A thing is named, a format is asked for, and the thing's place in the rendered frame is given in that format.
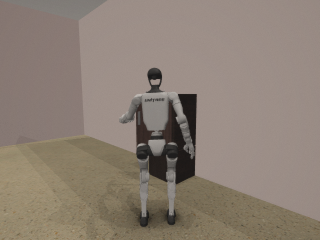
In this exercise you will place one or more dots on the handle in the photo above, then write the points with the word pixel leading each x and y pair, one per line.
pixel 139 118

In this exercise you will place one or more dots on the robot right upper arm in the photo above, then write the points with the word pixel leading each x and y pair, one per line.
pixel 176 103

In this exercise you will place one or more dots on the robot right hand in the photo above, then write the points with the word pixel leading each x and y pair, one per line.
pixel 191 149

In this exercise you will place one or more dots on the right robot forearm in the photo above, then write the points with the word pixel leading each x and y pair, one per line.
pixel 186 132

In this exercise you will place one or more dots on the humanoid robot torso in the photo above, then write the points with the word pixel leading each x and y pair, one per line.
pixel 155 111

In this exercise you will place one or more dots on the left robot forearm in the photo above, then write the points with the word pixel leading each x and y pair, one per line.
pixel 123 119

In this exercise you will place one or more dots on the cupboard door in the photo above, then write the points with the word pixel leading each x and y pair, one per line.
pixel 143 135

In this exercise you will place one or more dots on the robot left shin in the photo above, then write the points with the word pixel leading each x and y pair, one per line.
pixel 143 192

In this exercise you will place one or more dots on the robot left upper arm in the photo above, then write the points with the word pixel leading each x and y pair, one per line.
pixel 136 101

